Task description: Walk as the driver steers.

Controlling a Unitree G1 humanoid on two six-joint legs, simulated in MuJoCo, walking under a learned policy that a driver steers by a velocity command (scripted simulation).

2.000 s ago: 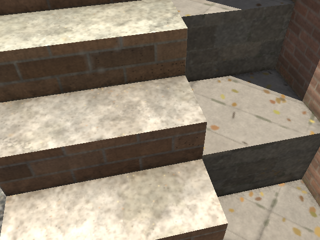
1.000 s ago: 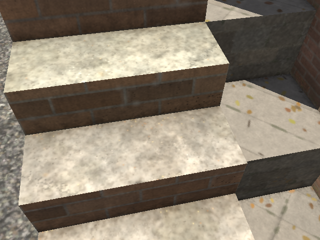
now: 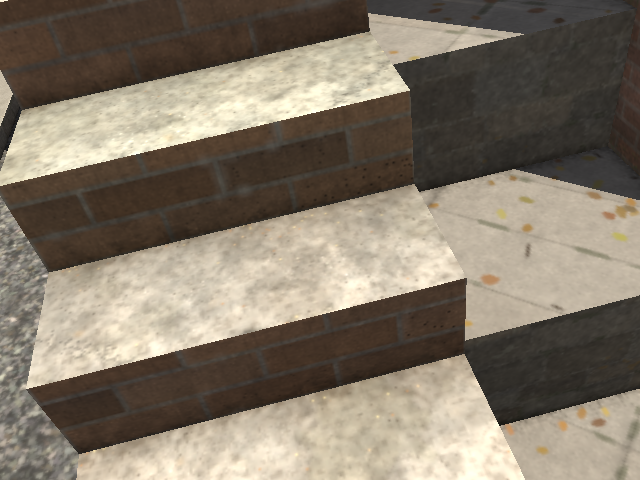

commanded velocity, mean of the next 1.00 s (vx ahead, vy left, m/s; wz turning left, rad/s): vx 0.06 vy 0.00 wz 0.00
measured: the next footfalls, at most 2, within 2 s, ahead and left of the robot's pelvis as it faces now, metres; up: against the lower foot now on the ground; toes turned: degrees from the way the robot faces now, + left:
left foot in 0.04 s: +0.00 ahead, +0.15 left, +0.26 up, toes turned +1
left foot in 0.38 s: -0.05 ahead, +0.13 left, +0.02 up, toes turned +11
